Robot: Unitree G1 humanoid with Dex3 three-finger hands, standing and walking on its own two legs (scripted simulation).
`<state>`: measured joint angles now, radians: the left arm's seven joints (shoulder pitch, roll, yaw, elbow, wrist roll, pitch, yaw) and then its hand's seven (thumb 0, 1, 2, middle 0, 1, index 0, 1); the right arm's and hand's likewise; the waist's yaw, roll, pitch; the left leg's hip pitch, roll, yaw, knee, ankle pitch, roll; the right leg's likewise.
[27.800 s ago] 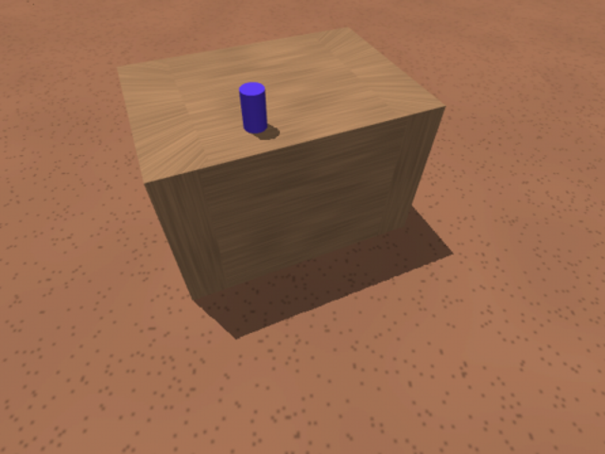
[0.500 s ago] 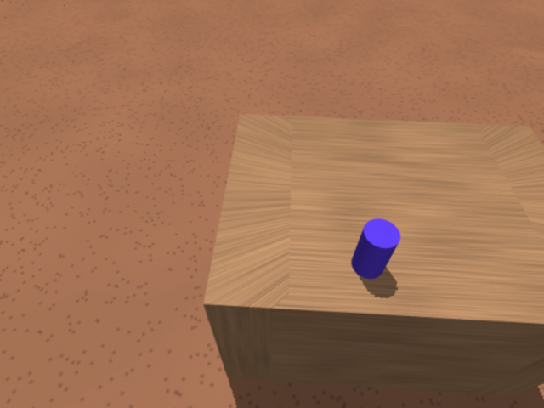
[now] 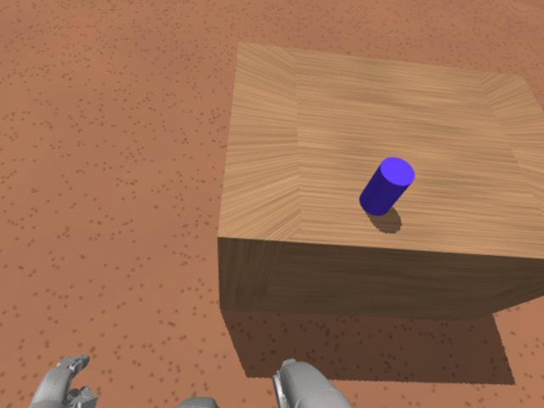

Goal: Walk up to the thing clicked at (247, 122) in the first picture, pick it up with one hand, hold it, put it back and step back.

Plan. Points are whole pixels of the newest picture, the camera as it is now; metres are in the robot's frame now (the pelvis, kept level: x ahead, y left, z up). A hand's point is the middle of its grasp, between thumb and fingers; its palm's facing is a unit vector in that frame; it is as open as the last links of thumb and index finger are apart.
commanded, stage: step back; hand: right
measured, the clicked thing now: (385, 187) +0.53 -0.26 -0.11
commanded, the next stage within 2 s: none
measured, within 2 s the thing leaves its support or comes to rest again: neither
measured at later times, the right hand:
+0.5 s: hand out of the picture +0.00 -0.30 -0.15, palm faces +0.04 +0.93 -0.37, open 7.3 cm
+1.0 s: hand out of the picture -0.12 -0.31 -0.13, palm faces -0.03 +0.89 -0.46, open 7.3 cm
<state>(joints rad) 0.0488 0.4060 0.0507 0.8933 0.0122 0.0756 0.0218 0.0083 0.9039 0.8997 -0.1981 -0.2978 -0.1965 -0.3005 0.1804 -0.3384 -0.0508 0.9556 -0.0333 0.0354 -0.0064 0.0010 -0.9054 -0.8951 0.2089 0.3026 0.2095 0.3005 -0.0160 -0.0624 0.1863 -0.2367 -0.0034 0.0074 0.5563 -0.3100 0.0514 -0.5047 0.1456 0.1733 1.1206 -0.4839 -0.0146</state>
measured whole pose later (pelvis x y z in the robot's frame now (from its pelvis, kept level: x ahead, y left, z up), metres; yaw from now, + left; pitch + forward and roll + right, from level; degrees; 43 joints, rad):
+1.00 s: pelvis -0.23 -0.04 -0.01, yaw -3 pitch -1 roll -1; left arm 0.19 0.43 0.10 0.81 0.02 0.08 0.00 0.01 0.90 0.90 -0.20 -0.30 -0.20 -0.30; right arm 0.14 -0.37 -0.04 0.81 -0.03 0.01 -0.02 0.00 -0.90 -0.89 0.21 0.30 0.21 0.30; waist 0.03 -0.05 0.16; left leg -0.36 0.06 -0.02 0.57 -0.19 0.00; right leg -0.37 0.08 0.17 1.06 -0.50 0.04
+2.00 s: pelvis -0.55 -0.13 +0.00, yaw -1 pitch -2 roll +2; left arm 0.27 0.36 0.05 0.95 0.04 0.01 0.02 0.01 0.90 0.90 -0.20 -0.30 -0.20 -0.30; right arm 0.14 -0.41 -0.06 0.88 -0.01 0.08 0.01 0.00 -0.91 -0.90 0.21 0.30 0.21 0.30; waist 0.05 0.05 0.10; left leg -0.50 -0.08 -0.17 1.06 -0.43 -0.01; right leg -0.23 -0.01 0.03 0.60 -0.34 -0.02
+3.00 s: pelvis -0.52 -0.09 -0.01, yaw +4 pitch -2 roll -1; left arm 0.14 0.38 0.02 1.01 0.01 -0.02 0.01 0.01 0.90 0.90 -0.20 -0.30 -0.20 -0.30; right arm 0.06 -0.33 -0.02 1.04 -0.02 0.02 0.01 0.00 -0.91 -0.90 0.21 0.30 0.21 0.30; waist 0.03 0.01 0.08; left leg -0.31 0.05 0.01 0.62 -0.28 -0.02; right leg -0.22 -0.01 -0.01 0.59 -0.34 0.01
